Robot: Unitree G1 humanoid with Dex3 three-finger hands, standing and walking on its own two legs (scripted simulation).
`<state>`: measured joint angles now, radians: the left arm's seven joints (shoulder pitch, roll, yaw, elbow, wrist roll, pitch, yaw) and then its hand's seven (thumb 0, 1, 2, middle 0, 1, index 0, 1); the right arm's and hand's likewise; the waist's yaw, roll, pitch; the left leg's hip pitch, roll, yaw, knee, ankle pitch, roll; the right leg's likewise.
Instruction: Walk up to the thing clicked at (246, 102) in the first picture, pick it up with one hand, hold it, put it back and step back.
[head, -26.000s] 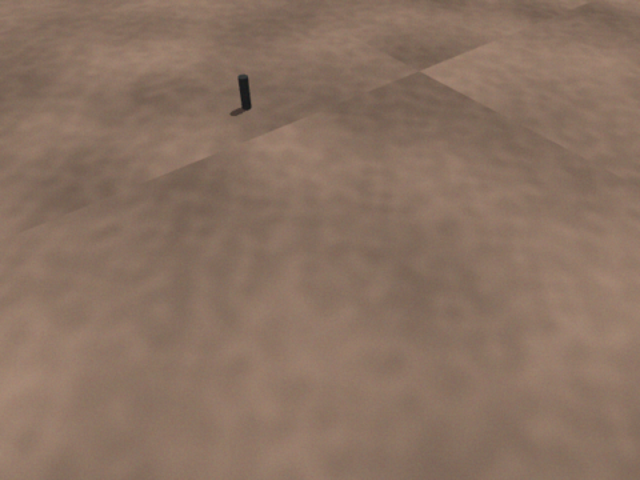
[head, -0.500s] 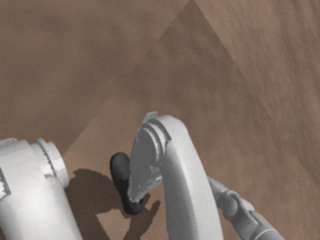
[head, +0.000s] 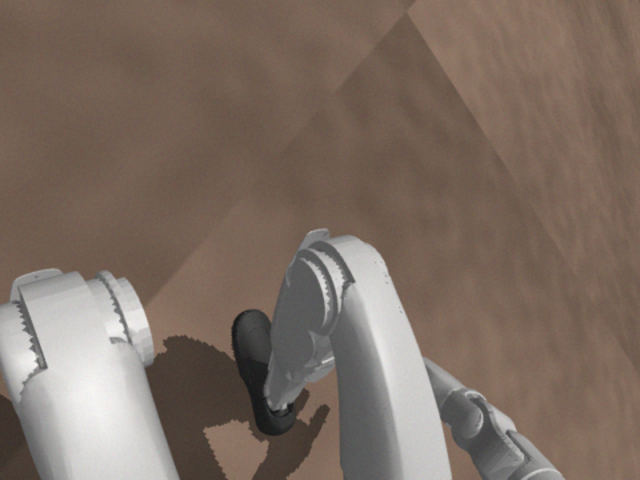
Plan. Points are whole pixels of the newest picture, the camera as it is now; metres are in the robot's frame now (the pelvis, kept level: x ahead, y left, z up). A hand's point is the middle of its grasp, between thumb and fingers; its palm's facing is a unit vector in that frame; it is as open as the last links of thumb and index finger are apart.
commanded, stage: withdraw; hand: left
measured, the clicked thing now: out of the picture +0.43 +0.32 -0.20
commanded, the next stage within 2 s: rise in 0.06 s
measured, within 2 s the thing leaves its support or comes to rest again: neither
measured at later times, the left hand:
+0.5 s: hand out of the picture +0.35 +0.46 +0.00, palm faces +0.47 -0.78 -0.41, open 17.3 cm
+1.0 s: hand out of the picture +0.26 +0.34 +0.18, palm faces +0.39 -0.80 -0.45, open 17.4 cm
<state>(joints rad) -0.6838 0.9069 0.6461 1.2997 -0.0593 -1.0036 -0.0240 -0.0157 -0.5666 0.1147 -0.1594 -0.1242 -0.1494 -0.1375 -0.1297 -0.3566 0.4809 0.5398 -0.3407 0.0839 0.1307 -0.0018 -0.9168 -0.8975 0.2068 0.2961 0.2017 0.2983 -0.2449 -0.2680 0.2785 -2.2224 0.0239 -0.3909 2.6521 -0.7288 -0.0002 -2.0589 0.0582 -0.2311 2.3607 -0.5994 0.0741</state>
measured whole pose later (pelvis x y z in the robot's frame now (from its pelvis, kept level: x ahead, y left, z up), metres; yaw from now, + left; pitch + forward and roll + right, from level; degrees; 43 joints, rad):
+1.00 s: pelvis +0.05 -0.02 +0.28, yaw +14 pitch +28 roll -4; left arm -0.02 0.42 0.27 0.40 0.03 0.04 0.10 -0.01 -0.54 0.06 -0.06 -0.06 -0.06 -0.06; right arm 0.10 -0.24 0.00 0.51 0.04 0.09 -0.07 0.01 -0.90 -0.90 0.20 0.30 0.20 0.30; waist -0.05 0.01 -0.17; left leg -1.51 0.06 -0.07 1.65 -0.64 -0.02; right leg -1.46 -0.03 -0.06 1.59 -0.61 0.02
